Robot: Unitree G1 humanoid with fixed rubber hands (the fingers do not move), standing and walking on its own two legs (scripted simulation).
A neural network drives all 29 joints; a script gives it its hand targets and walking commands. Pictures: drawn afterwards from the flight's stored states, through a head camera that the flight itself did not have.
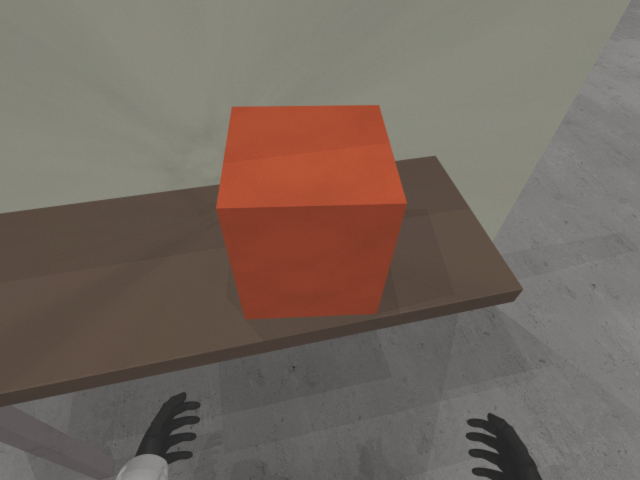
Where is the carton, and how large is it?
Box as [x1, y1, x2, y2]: [216, 105, 406, 318]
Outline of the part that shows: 378,105 232,107 216,210 245,318 376,313 406,205 406,201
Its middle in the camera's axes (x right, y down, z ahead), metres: -0.02 -0.03 +0.59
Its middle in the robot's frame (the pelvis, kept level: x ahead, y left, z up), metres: +0.46 +0.02 +0.04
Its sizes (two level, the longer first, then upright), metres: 0.210 0.200 0.250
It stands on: a table, 0.70 m high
